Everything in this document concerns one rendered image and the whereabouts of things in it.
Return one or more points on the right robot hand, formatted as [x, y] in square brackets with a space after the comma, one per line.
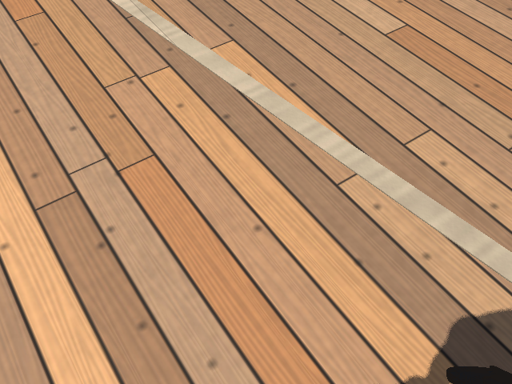
[478, 375]

